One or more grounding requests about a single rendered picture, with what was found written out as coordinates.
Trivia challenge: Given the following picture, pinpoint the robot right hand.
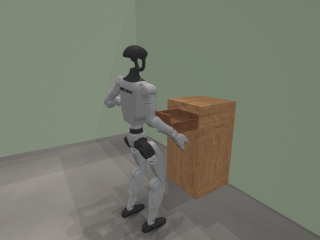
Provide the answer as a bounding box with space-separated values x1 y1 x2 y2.
174 134 188 151

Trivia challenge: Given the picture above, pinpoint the left robot thigh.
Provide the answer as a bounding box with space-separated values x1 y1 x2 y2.
124 136 147 181

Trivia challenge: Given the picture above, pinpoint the cabinet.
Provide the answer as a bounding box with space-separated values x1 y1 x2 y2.
167 95 236 200

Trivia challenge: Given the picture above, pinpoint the left robot shin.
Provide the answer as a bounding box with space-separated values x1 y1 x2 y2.
127 168 145 211

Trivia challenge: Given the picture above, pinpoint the robot left upper arm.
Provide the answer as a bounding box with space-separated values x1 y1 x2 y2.
104 75 126 108

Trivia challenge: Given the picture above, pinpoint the robot right upper arm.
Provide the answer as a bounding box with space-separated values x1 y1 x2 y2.
140 82 158 128

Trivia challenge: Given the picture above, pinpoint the drawer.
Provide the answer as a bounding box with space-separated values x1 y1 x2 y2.
155 108 199 133

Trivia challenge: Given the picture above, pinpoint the robot right forearm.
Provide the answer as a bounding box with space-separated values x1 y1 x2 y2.
153 117 180 141

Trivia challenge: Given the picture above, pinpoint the robot left forearm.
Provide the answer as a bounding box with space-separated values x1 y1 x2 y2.
114 96 121 106

